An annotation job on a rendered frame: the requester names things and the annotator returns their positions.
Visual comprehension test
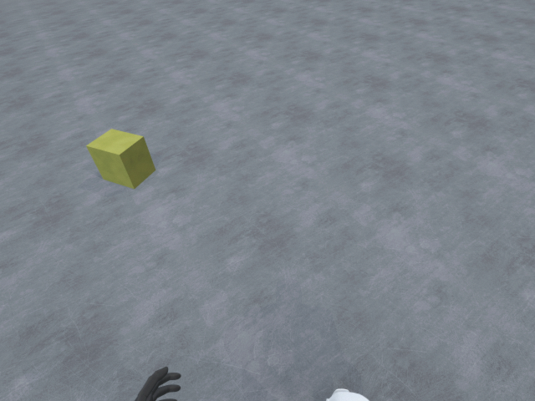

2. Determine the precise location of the carton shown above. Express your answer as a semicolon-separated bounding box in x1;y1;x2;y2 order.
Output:
86;129;155;189

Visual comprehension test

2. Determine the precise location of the left robot hand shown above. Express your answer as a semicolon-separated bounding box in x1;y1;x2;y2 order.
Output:
135;367;181;401

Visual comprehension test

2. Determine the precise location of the right robot shin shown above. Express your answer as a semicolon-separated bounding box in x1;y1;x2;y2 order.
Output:
331;388;349;397

